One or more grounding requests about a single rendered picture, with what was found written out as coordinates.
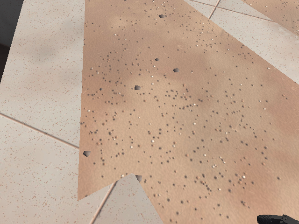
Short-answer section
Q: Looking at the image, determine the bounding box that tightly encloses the right robot hand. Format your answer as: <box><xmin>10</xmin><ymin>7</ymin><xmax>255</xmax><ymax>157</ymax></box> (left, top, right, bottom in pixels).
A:
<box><xmin>257</xmin><ymin>215</ymin><xmax>299</xmax><ymax>224</ymax></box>

